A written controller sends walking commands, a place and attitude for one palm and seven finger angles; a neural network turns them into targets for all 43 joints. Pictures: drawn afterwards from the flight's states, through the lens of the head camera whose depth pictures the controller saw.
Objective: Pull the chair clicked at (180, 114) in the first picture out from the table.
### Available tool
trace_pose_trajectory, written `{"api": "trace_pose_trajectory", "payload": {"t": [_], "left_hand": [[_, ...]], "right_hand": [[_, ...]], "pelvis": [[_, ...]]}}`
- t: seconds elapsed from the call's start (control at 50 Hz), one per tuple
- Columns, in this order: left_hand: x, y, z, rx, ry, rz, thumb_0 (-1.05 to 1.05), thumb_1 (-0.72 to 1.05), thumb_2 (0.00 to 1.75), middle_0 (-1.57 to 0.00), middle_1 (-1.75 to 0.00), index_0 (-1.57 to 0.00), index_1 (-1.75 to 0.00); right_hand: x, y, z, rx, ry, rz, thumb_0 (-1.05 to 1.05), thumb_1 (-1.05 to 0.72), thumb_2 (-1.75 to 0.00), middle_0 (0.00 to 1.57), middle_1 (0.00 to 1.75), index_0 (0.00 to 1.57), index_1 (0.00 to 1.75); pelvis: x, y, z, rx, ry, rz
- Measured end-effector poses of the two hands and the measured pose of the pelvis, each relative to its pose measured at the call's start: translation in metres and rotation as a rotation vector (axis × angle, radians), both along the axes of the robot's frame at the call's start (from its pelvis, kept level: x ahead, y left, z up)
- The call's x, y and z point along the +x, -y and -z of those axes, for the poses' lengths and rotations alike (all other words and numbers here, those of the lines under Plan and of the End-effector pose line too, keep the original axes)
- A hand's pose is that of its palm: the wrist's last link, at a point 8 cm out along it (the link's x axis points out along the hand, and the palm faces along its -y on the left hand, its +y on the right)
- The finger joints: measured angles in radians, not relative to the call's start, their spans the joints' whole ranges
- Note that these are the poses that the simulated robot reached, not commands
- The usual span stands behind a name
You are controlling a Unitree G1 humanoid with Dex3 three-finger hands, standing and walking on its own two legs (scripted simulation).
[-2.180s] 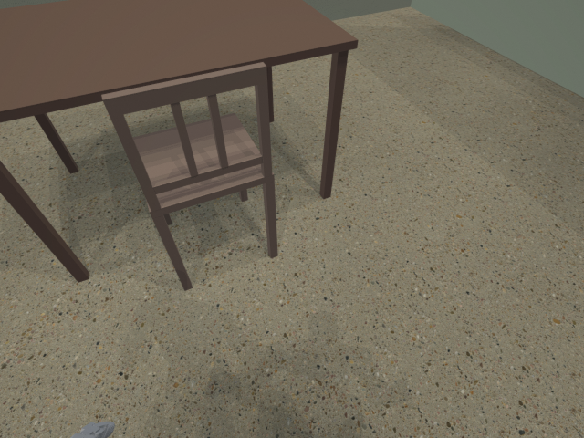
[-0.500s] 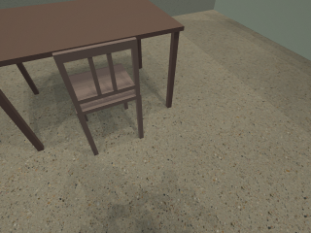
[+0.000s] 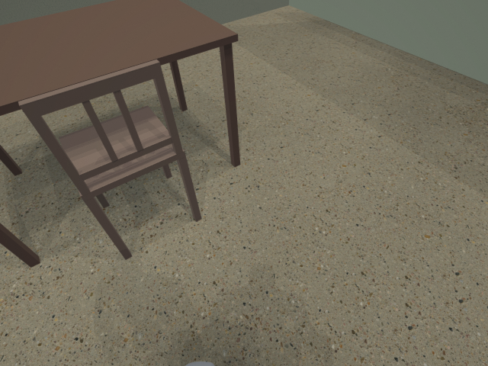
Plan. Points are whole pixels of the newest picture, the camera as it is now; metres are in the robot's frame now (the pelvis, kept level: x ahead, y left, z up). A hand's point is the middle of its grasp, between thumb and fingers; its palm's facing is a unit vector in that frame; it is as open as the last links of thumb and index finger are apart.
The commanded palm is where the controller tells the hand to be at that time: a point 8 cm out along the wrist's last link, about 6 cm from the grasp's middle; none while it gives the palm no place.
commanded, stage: walk to a spot facing it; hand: left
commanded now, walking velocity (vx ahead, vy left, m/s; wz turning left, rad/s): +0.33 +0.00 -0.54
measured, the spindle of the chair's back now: (100, 131) +0.75 +0.55 -0.09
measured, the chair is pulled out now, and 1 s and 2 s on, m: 0.00 0.00 0.00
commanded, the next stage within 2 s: none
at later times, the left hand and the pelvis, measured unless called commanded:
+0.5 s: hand (124, 364) +0.15 +0.27 -0.18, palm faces -0.12 -0.97 -0.19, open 7.4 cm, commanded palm none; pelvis +0.16 +0.07 +0.00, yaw -16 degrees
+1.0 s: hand (232, 208) +0.52 +0.10 -0.16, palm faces -0.60 -0.78 -0.20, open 7.4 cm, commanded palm none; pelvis +0.29 +0.04 -0.01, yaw -34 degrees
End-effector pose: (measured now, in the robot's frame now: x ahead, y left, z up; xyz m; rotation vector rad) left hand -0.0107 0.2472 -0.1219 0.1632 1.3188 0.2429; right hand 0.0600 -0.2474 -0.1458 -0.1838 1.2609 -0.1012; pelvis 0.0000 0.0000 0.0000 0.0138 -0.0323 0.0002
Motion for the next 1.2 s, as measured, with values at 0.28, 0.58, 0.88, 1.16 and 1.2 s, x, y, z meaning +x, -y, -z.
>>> {"api": "trace_pose_trajectory", "payload": {"t": [0.28, 0.58, 0.88, 1.16, 1.2], "left_hand": [[0.021, 0.007, -0.011, -0.074, -0.165, 0.042, 0.01, 0.90, 0.90, -0.20, -0.30, -0.20, -0.30], [0.259, -0.078, 0.018, -0.058, -0.052, 0.285, 0.01, 0.91, 0.90, -0.20, -0.30, -0.20, -0.29], [0.512, 0.033, -0.002, -0.107, 0.187, 0.681, 0.01, 0.91, 0.90, -0.19, -0.30, -0.19, -0.29], [0.551, 0.093, 0.007, -0.095, 0.150, 0.846, 0.01, 0.90, 0.90, -0.20, -0.30, -0.20, -0.30], [0.553, 0.085, 0.008, -0.089, 0.122, 0.857, 0.01, 0.90, 0.90, -0.20, -0.30, -0.20, -0.30]], "right_hand": [[0.072, -0.011, -0.033, -0.013, 0.109, 0.114, 0.01, -0.91, -0.90, 0.20, 0.29, 0.20, 0.30], [0.151, -0.081, -0.044, -0.072, 0.218, 0.294, 0.00, -0.91, -0.90, 0.20, 0.30, 0.20, 0.30], [0.035, -0.127, -0.027, -0.045, -0.198, 0.677, 0.00, -0.92, -0.90, 0.20, 0.30, 0.20, 0.30], [0.116, -0.085, -0.010, -0.031, -0.025, 0.817, 0.01, -0.91, -0.90, 0.20, 0.30, 0.20, 0.30], [0.141, -0.074, -0.016, -0.057, 0.055, 0.814, 0.01, -0.91, -0.90, 0.20, 0.30, 0.20, 0.30]], "pelvis": [[0.069, -0.017, -0.020, -0.006, -0.042, 0.125], [0.185, -0.075, -0.009, -0.025, -0.015, 0.340], [0.263, -0.071, -0.006, -0.025, -0.019, 0.532], [0.307, -0.043, 0.002, -0.025, -0.014, 0.704], [0.313, -0.048, 0.000, -0.018, -0.020, 0.730]]}}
